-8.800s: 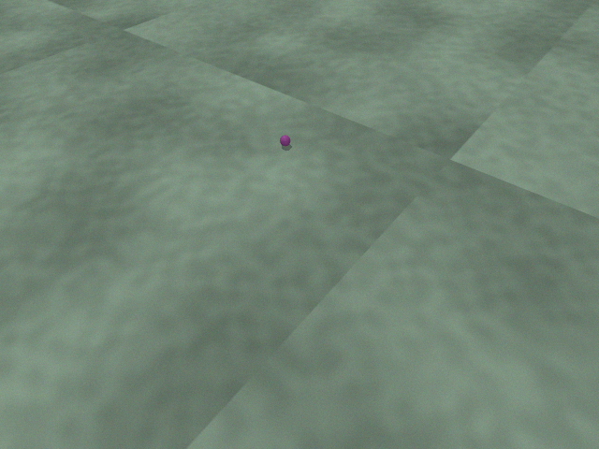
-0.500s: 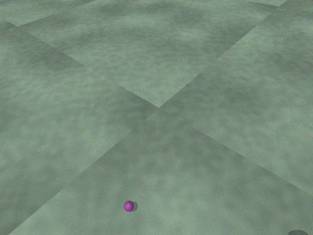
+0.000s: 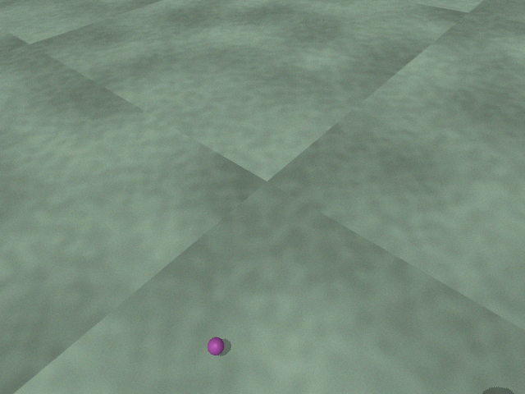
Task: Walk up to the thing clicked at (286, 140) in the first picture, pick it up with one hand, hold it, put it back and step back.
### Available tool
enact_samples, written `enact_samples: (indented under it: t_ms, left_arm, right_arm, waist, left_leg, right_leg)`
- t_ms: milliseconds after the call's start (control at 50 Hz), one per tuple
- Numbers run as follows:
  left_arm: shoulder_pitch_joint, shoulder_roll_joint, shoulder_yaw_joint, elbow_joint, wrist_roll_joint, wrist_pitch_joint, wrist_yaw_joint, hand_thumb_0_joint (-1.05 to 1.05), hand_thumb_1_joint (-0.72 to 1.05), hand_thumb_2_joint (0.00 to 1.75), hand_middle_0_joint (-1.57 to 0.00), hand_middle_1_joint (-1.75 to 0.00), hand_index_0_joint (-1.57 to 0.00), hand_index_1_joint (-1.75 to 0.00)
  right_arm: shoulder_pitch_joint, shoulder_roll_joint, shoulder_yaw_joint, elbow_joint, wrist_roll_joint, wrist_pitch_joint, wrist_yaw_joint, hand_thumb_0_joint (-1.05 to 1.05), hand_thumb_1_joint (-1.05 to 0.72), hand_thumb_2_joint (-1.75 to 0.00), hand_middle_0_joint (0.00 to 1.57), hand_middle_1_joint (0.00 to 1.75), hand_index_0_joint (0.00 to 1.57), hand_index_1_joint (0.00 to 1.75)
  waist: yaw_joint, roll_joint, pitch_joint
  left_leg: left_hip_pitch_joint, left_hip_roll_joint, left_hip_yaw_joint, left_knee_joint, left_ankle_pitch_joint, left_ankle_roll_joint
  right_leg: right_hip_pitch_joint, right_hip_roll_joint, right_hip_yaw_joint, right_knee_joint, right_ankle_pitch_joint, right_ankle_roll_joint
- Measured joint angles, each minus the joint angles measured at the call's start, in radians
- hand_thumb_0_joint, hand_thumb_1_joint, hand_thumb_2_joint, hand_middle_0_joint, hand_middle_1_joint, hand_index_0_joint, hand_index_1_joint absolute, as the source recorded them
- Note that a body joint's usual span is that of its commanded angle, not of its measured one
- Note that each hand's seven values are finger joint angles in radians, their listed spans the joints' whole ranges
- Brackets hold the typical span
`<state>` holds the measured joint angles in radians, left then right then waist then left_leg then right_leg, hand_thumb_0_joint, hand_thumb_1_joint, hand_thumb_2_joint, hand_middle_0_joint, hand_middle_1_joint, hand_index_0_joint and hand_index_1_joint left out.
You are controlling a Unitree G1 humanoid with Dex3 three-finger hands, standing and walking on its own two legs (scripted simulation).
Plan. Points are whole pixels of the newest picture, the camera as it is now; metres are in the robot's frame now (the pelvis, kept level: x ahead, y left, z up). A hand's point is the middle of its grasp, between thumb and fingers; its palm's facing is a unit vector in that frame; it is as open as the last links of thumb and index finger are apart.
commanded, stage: stand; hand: left
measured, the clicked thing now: (215, 346) +0.46 +0.24 -0.75
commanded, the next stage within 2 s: walk up in 0.58 s
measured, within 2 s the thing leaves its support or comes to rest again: neither
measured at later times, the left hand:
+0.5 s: hand out of the picture +0.07 +0.25 -0.16, palm faces -0.03 -0.94 -0.34, open 7.4 cm
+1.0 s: hand out of the picture +0.07 +0.26 -0.18, palm faces +0.01 -0.94 -0.34, open 7.4 cm
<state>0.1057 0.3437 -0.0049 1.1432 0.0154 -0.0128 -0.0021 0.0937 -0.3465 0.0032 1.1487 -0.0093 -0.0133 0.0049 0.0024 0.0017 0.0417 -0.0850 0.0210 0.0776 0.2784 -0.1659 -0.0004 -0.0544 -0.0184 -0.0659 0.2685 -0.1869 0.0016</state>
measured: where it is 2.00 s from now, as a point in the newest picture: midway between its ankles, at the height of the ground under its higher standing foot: outside the picture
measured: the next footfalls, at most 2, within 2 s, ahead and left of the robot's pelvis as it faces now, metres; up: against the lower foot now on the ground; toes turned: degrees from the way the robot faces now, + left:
right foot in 1.22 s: +0.14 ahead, -0.15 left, +0.00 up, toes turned +0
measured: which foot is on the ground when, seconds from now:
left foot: down 0.00-1.00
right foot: down 0.00-0.98, up 1.00-1.00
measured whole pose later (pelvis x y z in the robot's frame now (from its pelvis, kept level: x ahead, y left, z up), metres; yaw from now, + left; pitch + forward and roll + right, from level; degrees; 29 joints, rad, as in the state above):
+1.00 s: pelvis +0.04 +0.00 -0.02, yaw +1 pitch -2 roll +0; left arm 0.22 0.37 0.04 1.02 0.02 0.01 -0.01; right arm 0.18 -0.36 -0.05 1.00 -0.02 -0.03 0.00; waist 0.02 -0.02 0.11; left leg -0.17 0.01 0.05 0.52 -0.30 0.02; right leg -0.12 -0.02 -0.06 0.59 -0.37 -0.01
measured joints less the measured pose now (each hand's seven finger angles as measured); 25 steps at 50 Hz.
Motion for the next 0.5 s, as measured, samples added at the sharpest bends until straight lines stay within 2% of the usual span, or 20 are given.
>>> enact_samples:
  t_ms: [500]
  left_arm:
    - [0.004,0.0,-0.004,-0.003,0.0,0.001,0.0,0.01,0.9,0.9,-0.2,-0.3,-0.21,-0.3]
  right_arm:
    - [0.007,-0.001,-0.001,0.0,-0.001,-0.003,-0.001,0.01,-0.91,-0.9,0.21,0.3,0.2,0.3]
  waist:
    - [0.001,-0.001,-0.002]
  left_leg:
    - [-0.001,-0.008,0.0,0.0,0.001,0.006]
  right_leg:
    - [-0.002,-0.008,0.0,0.003,0.0,0.007]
